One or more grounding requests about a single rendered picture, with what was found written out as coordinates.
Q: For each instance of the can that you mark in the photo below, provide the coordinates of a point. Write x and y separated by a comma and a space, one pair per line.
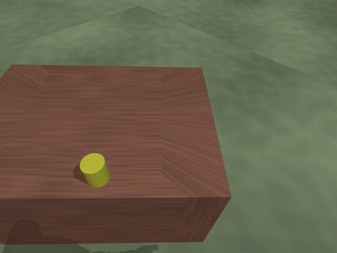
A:
94, 168

